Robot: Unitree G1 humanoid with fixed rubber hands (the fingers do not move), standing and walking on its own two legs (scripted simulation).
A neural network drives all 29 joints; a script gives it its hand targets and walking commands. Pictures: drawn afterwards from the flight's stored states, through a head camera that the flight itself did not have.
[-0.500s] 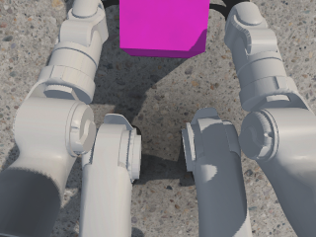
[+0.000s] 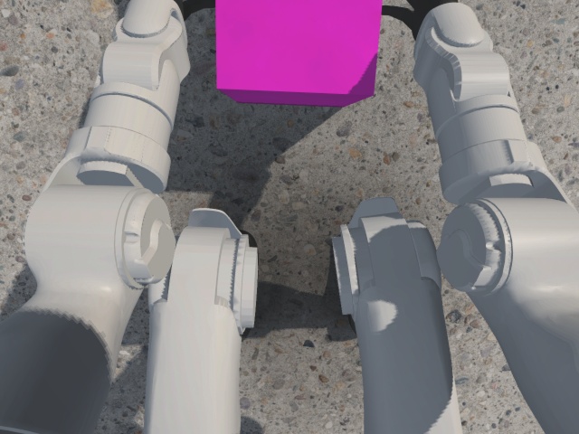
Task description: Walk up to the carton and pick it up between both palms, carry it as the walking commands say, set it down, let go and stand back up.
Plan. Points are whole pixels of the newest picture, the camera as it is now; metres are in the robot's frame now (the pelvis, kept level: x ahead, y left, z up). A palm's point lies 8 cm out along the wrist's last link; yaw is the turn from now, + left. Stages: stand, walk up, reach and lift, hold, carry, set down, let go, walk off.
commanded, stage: set down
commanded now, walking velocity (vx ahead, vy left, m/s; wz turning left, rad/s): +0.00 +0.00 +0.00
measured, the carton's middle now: out of the picture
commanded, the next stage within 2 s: none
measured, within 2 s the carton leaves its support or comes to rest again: neither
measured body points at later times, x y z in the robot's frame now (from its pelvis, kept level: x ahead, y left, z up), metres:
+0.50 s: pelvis +0.00 +0.00 +0.00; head +0.37 -0.01 +0.25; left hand +0.56 +0.12 -0.19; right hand +0.54 -0.15 -0.18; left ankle +0.11 +0.11 -0.32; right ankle +0.10 -0.13 -0.32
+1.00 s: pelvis +0.01 -0.01 +0.01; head +0.38 -0.01 +0.24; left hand +0.59 +0.14 -0.15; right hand +0.56 -0.18 -0.15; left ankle +0.11 +0.11 -0.32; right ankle +0.10 -0.12 -0.32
